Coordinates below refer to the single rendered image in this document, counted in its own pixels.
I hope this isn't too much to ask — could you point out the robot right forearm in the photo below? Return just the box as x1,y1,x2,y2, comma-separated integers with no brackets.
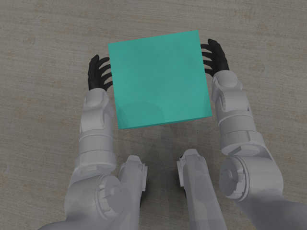
211,70,276,164

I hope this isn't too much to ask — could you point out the robot left upper arm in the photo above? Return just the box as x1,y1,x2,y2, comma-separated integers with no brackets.
38,173,126,230

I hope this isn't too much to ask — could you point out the right robot thigh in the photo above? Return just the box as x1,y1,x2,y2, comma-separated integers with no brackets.
177,154,227,230

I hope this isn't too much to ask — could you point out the right robot hand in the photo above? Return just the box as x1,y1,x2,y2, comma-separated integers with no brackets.
201,39,229,77

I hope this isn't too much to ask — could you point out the left robot thigh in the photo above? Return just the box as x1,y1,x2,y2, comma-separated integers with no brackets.
109,160,148,230

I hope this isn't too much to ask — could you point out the left robot hand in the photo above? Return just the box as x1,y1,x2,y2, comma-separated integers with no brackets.
88,55,113,91

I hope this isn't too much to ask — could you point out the robot right upper arm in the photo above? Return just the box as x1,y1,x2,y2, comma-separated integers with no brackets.
218,155,307,230

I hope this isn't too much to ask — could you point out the robot left forearm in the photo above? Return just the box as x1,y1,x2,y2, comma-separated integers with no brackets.
67,88,116,191

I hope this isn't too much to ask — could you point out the robot thigh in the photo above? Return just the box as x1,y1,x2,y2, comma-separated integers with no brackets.
109,160,148,230
177,154,227,230

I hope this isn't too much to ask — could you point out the carton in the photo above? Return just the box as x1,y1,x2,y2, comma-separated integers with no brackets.
108,30,212,129

